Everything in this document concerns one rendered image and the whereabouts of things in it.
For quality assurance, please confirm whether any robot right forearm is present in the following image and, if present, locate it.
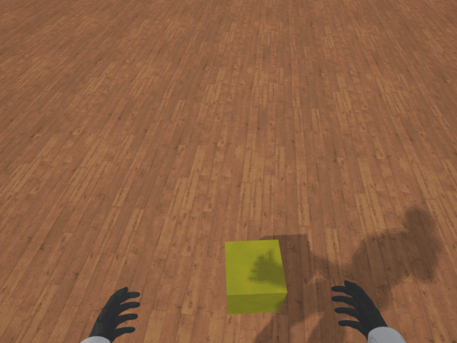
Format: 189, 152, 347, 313
368, 327, 406, 343

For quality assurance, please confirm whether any carton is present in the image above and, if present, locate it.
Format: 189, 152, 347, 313
225, 239, 287, 314

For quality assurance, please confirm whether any right robot hand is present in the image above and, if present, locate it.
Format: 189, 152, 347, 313
331, 280, 388, 341

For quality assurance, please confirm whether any left robot hand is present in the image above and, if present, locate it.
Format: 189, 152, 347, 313
89, 287, 140, 343

